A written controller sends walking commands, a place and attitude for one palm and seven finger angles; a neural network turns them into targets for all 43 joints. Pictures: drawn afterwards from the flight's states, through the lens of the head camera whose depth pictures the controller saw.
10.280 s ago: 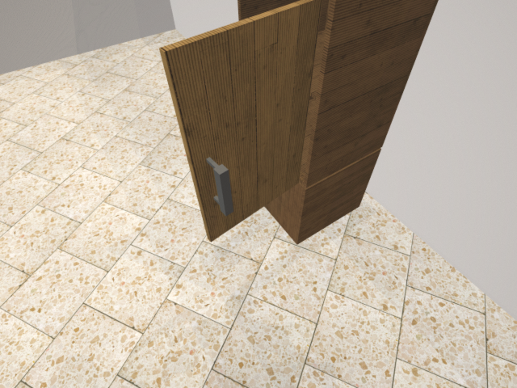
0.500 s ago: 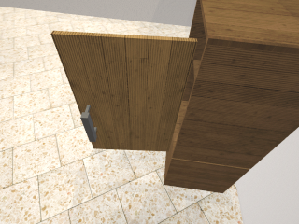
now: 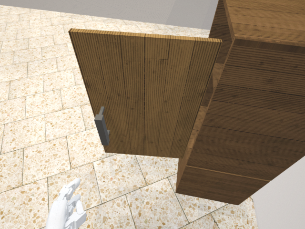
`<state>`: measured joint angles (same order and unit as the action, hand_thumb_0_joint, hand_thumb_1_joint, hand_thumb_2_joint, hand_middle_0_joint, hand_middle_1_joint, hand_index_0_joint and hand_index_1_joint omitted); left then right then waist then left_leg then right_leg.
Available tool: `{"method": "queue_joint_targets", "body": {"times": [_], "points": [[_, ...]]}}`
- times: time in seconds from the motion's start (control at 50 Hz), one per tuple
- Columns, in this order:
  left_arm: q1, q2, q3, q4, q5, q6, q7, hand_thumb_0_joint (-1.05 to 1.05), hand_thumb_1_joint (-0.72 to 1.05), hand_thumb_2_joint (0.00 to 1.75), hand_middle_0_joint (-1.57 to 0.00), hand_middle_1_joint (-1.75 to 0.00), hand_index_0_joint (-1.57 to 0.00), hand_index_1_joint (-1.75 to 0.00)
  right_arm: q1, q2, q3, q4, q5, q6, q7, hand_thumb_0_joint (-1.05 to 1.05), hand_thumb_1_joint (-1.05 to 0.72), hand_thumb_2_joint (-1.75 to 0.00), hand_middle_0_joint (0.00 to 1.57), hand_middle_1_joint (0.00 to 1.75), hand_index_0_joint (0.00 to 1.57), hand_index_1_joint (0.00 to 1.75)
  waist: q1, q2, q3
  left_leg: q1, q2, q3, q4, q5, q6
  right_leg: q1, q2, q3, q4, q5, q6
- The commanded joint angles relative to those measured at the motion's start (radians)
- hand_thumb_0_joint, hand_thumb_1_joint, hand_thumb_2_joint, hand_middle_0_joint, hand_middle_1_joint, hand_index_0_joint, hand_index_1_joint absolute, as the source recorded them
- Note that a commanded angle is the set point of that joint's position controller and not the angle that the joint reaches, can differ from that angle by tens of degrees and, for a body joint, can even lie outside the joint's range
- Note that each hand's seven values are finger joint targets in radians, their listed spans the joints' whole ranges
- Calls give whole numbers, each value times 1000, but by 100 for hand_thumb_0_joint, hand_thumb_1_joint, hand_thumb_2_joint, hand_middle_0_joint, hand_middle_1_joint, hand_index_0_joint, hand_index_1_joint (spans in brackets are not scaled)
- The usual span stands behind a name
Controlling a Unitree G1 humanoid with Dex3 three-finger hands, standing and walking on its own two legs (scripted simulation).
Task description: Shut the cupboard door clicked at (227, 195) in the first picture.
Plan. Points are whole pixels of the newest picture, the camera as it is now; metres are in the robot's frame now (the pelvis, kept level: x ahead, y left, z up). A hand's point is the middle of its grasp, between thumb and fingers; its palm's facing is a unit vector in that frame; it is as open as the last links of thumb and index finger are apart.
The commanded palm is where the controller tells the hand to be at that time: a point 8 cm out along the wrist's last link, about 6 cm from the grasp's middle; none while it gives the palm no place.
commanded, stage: raise the hand and make a fist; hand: left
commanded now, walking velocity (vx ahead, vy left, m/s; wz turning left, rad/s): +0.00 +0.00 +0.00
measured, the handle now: (104, 126) +0.48 +0.18 -0.08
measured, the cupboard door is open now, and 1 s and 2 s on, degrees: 97 97 97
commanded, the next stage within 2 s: bring the fist close to the handle in 1.78 s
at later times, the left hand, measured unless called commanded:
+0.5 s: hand (100, 224) +0.16 +0.13 -0.06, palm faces -0.11 -0.99 -0.04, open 5.1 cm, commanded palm +0.14 +0.20 -0.06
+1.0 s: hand (97, 212) +0.19 +0.15 -0.06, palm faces -0.08 -1.00 -0.01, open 3.2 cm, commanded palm +0.17 +0.20 -0.06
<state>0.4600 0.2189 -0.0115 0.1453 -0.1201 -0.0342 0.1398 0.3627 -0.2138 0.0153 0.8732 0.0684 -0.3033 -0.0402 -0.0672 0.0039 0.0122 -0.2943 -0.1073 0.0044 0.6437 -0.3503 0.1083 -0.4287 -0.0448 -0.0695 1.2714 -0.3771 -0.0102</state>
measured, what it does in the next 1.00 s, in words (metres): lowers itself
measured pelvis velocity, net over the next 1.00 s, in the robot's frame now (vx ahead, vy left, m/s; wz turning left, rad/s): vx -0.04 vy -0.03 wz -0.04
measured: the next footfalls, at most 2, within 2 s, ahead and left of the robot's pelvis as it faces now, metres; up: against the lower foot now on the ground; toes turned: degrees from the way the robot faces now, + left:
none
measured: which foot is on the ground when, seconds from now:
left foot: down 0.00-1.00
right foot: down 0.00-1.00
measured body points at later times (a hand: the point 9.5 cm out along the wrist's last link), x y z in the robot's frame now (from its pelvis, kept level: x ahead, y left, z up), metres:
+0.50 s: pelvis -0.06 -0.05 -0.11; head +0.01 -0.03 +0.33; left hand +0.16 +0.19 -0.05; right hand +0.17 -0.26 -0.16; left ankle -0.01 +0.04 -0.72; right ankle -0.01 -0.12 -0.72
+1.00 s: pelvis -0.04 -0.03 -0.10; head +0.05 -0.02 +0.34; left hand +0.19 +0.20 -0.06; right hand +0.15 -0.28 -0.17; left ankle -0.01 +0.04 -0.72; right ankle -0.01 -0.12 -0.72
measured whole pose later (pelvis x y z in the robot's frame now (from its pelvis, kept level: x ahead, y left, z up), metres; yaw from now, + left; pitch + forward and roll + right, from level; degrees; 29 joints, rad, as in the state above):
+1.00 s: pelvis -0.04 -0.03 -0.10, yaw -3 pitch +19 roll -3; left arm 0.41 0.24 0.14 0.00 -0.31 -0.46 -0.31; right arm 0.22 -0.26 -0.01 0.49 0.02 -0.20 -0.03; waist 0.00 0.02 -0.17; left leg -1.06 -0.04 0.01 1.32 -0.59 0.07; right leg -1.05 0.05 -0.11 1.26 -0.54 -0.06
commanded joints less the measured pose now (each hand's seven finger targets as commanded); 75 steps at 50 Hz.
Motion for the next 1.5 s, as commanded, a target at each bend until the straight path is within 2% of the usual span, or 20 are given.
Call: {"method": "queue_joint_targets", "body": {"times": [0.0,0.02,0.04,0.06,0.08,0.1,0.14,0.18,0.2,0.22,0.3,0.34,0.38,0.44,0.52,0.64,0.72,0.84,1.06,1.48], "points": [[52,-105,14,-41,-78,-230,-140,0,90,90,-33,-44,-33,-44,-126,-149,-116,-248,-30,-75,76,0,-90,-90,20,30,20,30,21,-174,43,-250,118,-142,115,311,-186,-356,15,-35,-366,-72,-34],[125,-107,27,-24,-103,-320,-224,0,90,90,-35,-46,-35,-46,-154,-154,-121,-295,-46,-69,89,0,-90,-90,20,30,20,30,46,-294,-49,-330,98,-103,215,294,-200,-327,13,-9,-433,31,-39],[156,-66,78,-26,-122,-412,-308,0,90,90,-36,-48,-36,-48,-174,-167,-123,-323,-53,-56,97,0,-90,-90,20,30,20,30,54,-337,-141,-412,83,-79,304,243,-195,-302,0,45,-421,92,-33],[146,10,141,-32,-127,-493,-390,0,90,90,-38,-50,-38,-50,-196,-181,-123,-355,-60,-38,105,0,-90,-90,20,30,20,30,66,-239,-192,-492,65,-48,350,164,-190,-292,-7,80,-376,52,-50],[156,120,231,-49,-128,-529,-447,0,90,90,-40,-52,-40,-52,-217,-197,-123,-412,-63,-17,114,0,-90,-90,20,30,20,30,90,-69,-209,-548,56,-28,346,95,-186,-280,-5,93,-337,-22,-67],[213,200,303,-55,-119,-516,-478,0,90,90,-42,-54,-42,-54,-198,-206,-135,-447,-51,14,117,0,-90,-90,20,30,20,30,134,4,-211,-544,68,-31,379,262,-162,-239,27,98,-265,171,-72],[251,91,246,-188,-137,-464,-509,0,90,90,-46,-58,-46,-58,-246,-177,-127,-541,-50,52,111,0,-90,-90,20,30,20,30,177,-139,-394,-516,80,-66,375,397,-163,-275,71,55,-174,204,-45],[115,61,257,-296,-206,-424,-478,0,90,90,-49,-62,-49,-62,-263,-181,-121,-575,-42,64,100,0,-90,-90,20,30,20,30,159,51,-358,-509,87,-100,324,194,-189,-408,84,31,-142,23,-43],[-10,116,292,-393,-218,-438,-448,0,90,90,-51,-64,-51,-64,-264,-176,-114,-575,-44,61,92,0,-90,-90,20,30,20,30,148,126,-363,-514,83,-101,349,135,-181,-436,89,51,-137,10,-50],[-38,130,297,-456,-215,-461,-415,0,90,90,-53,-66,-53,-66,-230,-171,-113,-574,-47,54,82,0,-90,-90,20,30,20,30,132,143,-392,-485,89,-109,356,96,-167,-444,91,50,-159,-6,-49],[-315,108,139,-555,-147,-583,-375,0,90,90,-60,-74,-60,-74,-191,-170,-80,-527,-53,17,38,0,-90,-90,20,30,20,30,-9,54,-323,-572,106,-134,433,-187,-93,-561,85,100,-230,-200,-36],[-288,94,102,-466,-140,-599,-414,0,90,90,-64,-78,-64,-78,-194,-176,-70,-510,-48,-6,20,0,-90,-90,20,30,20,30,-18,54,-304,-631,100,-126,462,-284,-73,-576,74,125,-265,-298,-29],[-242,133,126,-366,-155,-563,-469,0,90,90,-68,-82,-68,-82,-183,-185,-60,-500,-38,-15,6,0,-90,-90,20,30,20,30,-7,37,-322,-693,96,-106,488,-300,-66,-533,65,152,-292,-352,-26],[-163,190,202,-300,-190,-444,-524,0,90,90,-73,-88,-73,-88,-183,-182,-52,-525,-20,-3,-7,0,-90,-90,20,30,20,30,49,39,-375,-726,96,-75,488,-243,-64,-412,50,191,-335,-379,-23],[-95,208,302,-343,-229,-342,-485,0,90,90,-81,-96,-81,-96,-202,-146,-45,-556,-19,21,-3,0,-90,-90,20,30,20,30,110,40,-430,-721,94,-61,481,-103,-72,-272,38,214,-354,-296,-19],[-43,144,283,-296,-216,-422,-431,0,90,90,-92,-108,-92,-108,-187,-125,-54,-518,-40,25,11,0,-90,-90,20,30,20,30,80,-40,-391,-780,100,-73,523,-7,-88,-244,8,245,-303,1,23],[-69,139,234,-297,-212,-480,-470,0,90,90,-99,-116,-99,-116,-168,-152,-64,-517,-41,23,12,0,-90,-90,20,30,20,30,64,-13,-393,-745,96,-72,512,-1,-78,-307,29,195,-269,-20,8],[-67,156,249,-351,-220,-514,-462,0,90,90,-110,-128,-110,-128,-165,-162,-72,-525,-42,32,6,0,-90,-90,20,30,20,30,80,29,-438,-665,94,-71,483,32,-76,-354,63,122,-223,-23,-21],[-70,140,212,-369,-194,-460,-440,0,90,90,-130,-150,-130,-150,-152,-177,-65,-555,-48,83,11,0,-90,-90,20,30,20,30,69,57,-446,-562,102,-116,432,77,-108,-435,90,23,-175,33,-34],[-96,154,225,-360,-208,-459,-450,0,90,90,-130,-150,-130,-150,-160,-182,-59,-565,-45,98,16,0,-90,-90,20,30,20,30,72,72,-438,-580,102,-131,423,25,-122,-452,92,21,-180,-20,-42]]}}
